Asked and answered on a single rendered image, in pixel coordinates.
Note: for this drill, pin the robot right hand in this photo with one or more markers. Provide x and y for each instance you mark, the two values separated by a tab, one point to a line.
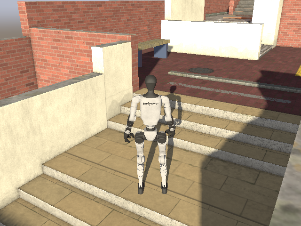
168	131

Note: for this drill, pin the robot right upper arm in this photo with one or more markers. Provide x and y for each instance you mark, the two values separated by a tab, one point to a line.
167	107

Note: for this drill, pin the robot left upper arm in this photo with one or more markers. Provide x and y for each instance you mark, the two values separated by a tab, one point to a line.
133	108

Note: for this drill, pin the left robot forearm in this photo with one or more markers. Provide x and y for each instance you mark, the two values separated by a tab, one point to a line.
128	126

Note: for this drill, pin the robot head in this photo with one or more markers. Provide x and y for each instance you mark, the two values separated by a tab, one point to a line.
150	82

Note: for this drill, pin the robot left foot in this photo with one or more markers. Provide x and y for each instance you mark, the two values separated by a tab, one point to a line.
140	190

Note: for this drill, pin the robot left hand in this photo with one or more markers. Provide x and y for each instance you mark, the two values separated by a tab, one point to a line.
128	136

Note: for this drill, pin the right robot forearm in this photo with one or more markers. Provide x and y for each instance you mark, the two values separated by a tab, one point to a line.
171	124

